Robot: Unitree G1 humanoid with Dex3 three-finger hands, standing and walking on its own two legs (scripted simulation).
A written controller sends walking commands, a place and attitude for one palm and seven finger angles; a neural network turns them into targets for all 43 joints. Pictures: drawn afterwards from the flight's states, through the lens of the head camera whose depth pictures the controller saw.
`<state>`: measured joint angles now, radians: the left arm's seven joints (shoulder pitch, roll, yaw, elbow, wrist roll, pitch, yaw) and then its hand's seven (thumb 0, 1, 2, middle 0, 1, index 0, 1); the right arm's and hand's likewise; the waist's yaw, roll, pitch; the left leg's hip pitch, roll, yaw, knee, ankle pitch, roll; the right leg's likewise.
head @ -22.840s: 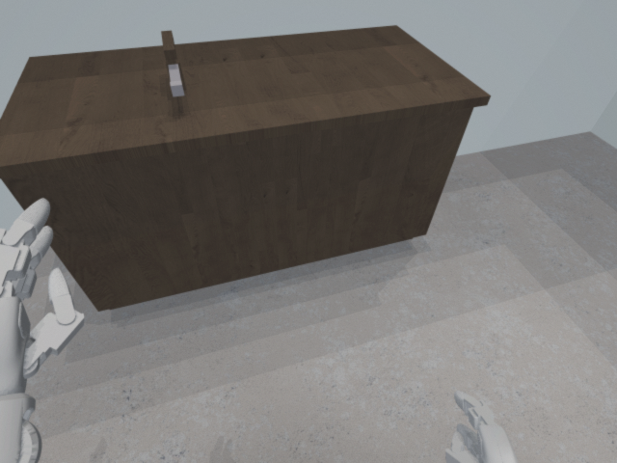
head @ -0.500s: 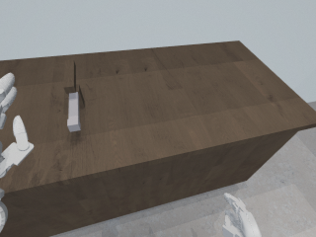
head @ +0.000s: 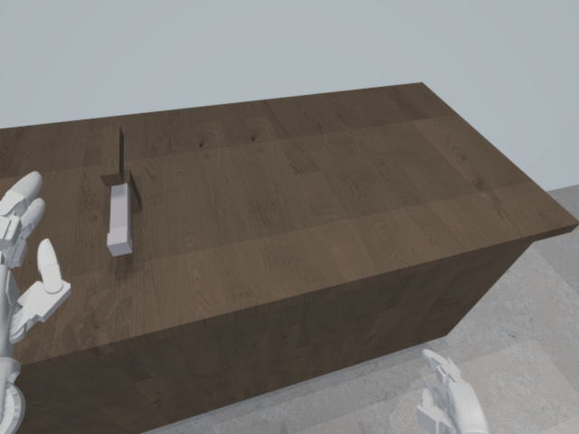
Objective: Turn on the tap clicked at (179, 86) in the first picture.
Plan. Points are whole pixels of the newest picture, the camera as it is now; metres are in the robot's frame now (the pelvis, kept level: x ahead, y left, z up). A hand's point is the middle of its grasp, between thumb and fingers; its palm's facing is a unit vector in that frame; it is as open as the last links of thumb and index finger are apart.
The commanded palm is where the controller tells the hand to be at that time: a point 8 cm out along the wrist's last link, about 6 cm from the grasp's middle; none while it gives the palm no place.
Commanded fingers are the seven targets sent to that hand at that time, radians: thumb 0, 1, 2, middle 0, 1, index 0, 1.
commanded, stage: come to a stop and stand still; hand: left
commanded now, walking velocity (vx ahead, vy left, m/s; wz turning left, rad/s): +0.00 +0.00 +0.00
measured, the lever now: (120, 243) +0.37 +0.29 +0.03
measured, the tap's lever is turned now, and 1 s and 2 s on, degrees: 0 0 0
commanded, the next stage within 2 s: look again from close up in 0.02 s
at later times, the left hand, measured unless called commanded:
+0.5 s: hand (68, 301) +0.21 +0.24 +0.15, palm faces +0.37 -0.84 -0.41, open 7.4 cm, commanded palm +0.15 +0.27 +0.17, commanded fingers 0.00 0.90 0.90 -0.20 -0.30 -0.20 -0.30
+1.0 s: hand (60, 267) +0.23 +0.26 +0.17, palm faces +0.42 -0.85 -0.31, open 7.4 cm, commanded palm +0.17 +0.28 +0.17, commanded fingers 0.00 0.90 0.90 -0.20 -0.30 -0.20 -0.30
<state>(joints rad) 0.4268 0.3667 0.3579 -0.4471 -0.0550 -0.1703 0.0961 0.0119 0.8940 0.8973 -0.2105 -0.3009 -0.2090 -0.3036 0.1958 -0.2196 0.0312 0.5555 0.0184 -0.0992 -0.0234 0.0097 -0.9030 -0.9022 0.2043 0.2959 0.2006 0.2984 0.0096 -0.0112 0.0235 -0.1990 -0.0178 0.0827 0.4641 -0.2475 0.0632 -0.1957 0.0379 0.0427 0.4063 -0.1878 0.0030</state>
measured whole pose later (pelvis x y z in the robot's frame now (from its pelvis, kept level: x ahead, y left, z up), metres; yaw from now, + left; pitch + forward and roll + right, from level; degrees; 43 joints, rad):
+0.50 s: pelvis -0.01 -0.01 +0.00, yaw +0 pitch -1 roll -1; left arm 0.39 0.37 0.34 -0.41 -0.01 -0.16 0.08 0.01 0.89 0.90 -0.21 -0.30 -0.21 -0.30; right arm 0.23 -0.21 0.03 0.57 0.00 -0.13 -0.04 0.01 -0.90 -0.90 0.20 0.30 0.20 0.30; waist 0.03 0.00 0.03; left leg -0.21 -0.01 0.08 0.45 -0.22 0.06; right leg -0.20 0.05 0.04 0.38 -0.15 0.00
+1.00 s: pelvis +0.01 +0.00 +0.00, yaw +0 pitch -1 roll -1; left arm 0.33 0.35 0.38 -0.44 -0.04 -0.24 0.10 0.02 0.89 0.90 -0.21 -0.30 -0.21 -0.30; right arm 0.22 -0.20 0.02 0.59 0.02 -0.18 -0.01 0.01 -0.90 -0.90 0.20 0.30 0.20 0.30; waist 0.04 -0.04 0.06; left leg -0.20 -0.02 0.09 0.48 -0.27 0.07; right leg -0.21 0.03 0.05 0.44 -0.22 0.01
